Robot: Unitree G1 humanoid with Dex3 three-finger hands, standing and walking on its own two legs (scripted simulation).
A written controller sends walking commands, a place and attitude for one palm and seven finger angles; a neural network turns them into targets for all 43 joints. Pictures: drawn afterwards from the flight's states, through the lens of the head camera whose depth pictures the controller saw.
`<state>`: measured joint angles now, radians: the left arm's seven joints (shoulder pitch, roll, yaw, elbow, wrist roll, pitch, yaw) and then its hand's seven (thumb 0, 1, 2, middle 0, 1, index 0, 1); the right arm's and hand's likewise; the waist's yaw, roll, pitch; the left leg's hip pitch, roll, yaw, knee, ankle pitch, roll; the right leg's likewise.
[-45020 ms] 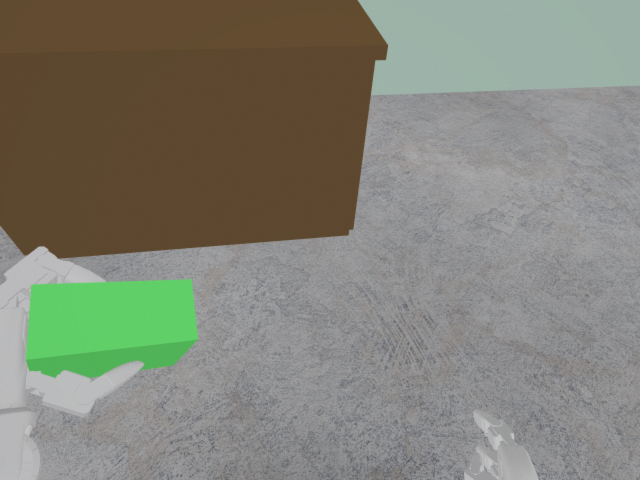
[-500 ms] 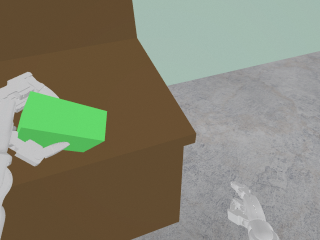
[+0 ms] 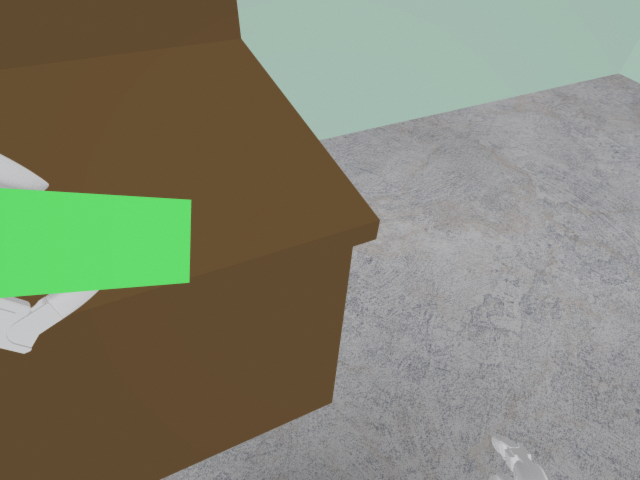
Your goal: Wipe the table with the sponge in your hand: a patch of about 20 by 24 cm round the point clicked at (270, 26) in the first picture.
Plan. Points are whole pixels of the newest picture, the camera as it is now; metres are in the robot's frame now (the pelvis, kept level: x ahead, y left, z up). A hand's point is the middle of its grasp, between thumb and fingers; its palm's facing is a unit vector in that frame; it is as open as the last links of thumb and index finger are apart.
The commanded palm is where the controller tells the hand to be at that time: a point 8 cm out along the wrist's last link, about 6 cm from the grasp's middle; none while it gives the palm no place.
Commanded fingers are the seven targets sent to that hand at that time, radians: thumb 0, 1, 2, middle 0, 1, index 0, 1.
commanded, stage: step back with the hand held close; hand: left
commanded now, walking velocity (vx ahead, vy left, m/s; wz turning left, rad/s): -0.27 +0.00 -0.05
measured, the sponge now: (108, 236) +0.24 +0.18 +0.26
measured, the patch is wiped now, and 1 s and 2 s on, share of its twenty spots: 1.00 1.00 1.00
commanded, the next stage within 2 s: stop stepping back and stand still in 0.60 s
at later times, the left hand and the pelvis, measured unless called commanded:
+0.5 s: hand out of the picture +0.11 +0.25 +0.31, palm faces +0.57 -0.80 -0.21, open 10.2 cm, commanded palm +0.06 +0.29 +0.31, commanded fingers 0.00 0.10 1.30 -1.20 -1.60 -1.20 -1.60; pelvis -0.10 +0.00 +0.00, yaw +1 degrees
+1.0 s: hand out of the picture -0.03 +0.25 +0.30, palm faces +0.49 -0.82 -0.30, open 10.2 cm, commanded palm -0.07 +0.30 +0.31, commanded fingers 0.00 0.10 1.30 -1.20 -1.60 -1.20 -1.60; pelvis -0.25 +0.03 +0.01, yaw -3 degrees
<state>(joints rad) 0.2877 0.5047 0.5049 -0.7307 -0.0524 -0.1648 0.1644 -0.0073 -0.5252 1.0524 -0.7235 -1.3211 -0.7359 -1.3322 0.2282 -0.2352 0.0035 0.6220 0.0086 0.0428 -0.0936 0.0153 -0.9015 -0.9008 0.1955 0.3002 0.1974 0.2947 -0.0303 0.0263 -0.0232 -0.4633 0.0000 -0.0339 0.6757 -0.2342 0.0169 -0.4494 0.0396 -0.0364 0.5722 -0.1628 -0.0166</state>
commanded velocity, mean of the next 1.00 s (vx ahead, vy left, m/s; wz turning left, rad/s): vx -0.15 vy -0.02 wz -0.03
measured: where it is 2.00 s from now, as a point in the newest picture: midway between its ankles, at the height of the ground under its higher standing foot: outside the picture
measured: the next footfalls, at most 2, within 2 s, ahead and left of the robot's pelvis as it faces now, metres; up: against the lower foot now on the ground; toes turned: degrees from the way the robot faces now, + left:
right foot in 0.52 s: -0.11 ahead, -0.10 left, +0.00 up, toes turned +1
left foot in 0.72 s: -0.10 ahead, +0.15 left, +0.00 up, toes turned +0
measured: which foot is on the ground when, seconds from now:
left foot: down 0.00-0.50, up 0.52-0.70, down 0.72-0.96, up 0.98-1.00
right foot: down 0.00-0.30, up 0.32-0.50, down 0.52-0.76, up 0.78-0.94, down 0.96-1.00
